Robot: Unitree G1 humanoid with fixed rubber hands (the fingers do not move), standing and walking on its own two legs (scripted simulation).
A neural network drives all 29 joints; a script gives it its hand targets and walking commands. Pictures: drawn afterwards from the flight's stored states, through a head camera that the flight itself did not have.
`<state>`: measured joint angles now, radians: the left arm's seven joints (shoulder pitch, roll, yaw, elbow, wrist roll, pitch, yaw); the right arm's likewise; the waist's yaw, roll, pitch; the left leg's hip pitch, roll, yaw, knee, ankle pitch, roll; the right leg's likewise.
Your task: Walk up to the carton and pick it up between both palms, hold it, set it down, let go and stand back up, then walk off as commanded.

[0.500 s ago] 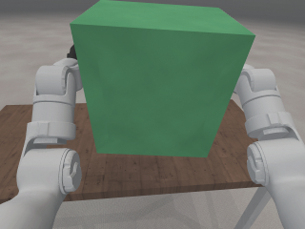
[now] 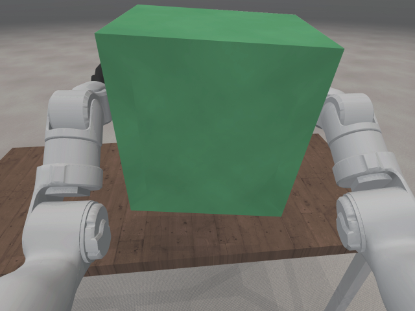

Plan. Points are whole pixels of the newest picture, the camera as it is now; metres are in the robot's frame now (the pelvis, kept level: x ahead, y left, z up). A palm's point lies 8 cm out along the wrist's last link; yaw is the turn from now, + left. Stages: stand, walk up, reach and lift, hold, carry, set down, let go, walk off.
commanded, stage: hold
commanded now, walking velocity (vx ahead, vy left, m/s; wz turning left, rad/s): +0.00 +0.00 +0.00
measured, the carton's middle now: (211, 114) +0.37 -0.03 +0.29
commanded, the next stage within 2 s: none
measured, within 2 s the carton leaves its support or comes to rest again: neither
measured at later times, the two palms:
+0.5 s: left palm (99, 91) +0.37 +0.16 +0.33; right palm (311, 96) +0.37 -0.21 +0.31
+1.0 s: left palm (99, 93) +0.38 +0.16 +0.32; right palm (309, 96) +0.37 -0.20 +0.31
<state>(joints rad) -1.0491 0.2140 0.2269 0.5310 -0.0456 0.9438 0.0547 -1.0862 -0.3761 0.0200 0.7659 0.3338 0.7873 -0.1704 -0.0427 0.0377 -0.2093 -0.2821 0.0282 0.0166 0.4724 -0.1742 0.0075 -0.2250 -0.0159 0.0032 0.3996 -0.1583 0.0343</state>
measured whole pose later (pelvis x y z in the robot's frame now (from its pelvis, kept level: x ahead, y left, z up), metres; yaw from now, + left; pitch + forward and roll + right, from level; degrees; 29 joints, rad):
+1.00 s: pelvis +0.00 +0.00 +0.00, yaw +0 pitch -1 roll -1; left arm -1.09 0.23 0.23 0.59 -0.05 0.92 0.04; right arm -1.10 -0.38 0.02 0.77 0.33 0.80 -0.17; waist -0.04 0.02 -0.21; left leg -0.29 0.03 0.01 0.47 -0.17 0.01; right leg -0.23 -0.02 0.00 0.39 -0.16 0.03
